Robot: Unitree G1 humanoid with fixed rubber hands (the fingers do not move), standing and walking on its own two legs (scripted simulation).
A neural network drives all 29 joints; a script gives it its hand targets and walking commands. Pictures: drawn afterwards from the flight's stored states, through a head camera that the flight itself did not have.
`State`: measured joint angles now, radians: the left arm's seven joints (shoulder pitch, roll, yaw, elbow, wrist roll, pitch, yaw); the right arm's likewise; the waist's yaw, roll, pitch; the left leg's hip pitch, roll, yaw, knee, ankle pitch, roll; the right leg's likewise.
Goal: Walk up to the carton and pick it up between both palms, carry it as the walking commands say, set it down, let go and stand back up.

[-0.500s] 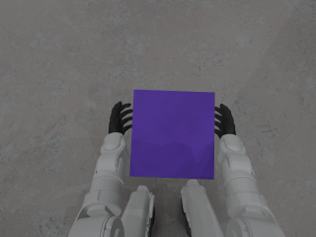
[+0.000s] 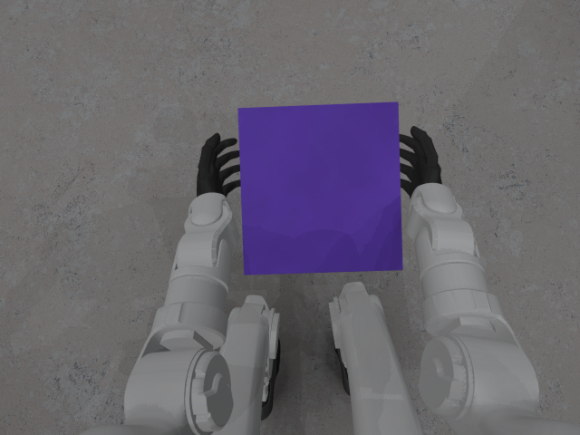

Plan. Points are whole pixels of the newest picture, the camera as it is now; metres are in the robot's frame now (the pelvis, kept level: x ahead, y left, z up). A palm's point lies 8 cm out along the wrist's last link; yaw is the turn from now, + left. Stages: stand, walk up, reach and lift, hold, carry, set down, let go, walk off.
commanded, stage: set down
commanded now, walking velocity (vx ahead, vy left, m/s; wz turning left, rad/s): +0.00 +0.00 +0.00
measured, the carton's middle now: (314, 194) +0.45 -0.04 -0.16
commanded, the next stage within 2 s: none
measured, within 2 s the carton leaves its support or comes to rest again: neither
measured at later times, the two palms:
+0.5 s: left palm (227, 190) +0.47 +0.10 -0.16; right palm (402, 188) +0.45 -0.19 -0.17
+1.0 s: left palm (243, 194) +0.49 +0.09 -0.25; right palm (393, 200) +0.46 -0.20 -0.27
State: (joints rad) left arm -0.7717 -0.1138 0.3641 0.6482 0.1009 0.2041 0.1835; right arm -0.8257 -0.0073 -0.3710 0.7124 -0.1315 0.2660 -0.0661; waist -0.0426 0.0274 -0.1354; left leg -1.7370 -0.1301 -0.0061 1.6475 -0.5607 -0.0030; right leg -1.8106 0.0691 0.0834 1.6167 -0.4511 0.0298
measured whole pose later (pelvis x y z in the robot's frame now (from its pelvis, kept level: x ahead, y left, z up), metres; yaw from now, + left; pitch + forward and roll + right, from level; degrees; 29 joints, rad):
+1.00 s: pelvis -0.05 +0.00 -0.13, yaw +0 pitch +25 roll +2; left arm -1.28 0.09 0.23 0.60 -0.05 0.32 0.26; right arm -1.24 -0.22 -0.25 0.63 0.07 0.34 -0.16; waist -0.05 0.05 0.53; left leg -1.95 -0.15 0.02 2.10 -0.59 -0.02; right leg -2.03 0.09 0.06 2.05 -0.45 0.05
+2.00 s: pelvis -0.03 +0.00 -0.17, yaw +2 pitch +32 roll +0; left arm -1.34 0.09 0.31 0.90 -0.03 0.19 0.21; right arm -1.34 -0.26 -0.32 0.96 0.01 0.22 -0.02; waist -0.06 0.06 0.36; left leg -2.18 -0.19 0.01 2.24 -0.62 -0.03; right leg -2.23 0.05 0.03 2.18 -0.50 0.04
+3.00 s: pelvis +0.00 -0.01 -0.18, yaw +3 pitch +39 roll +1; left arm -1.25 0.07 0.34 0.93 0.04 0.07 0.15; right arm -1.25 -0.22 -0.35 0.99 -0.02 0.11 0.00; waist -0.07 0.04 0.22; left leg -2.24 -0.19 0.01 2.26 -0.70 -0.04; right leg -2.31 0.04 0.03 2.21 -0.58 0.02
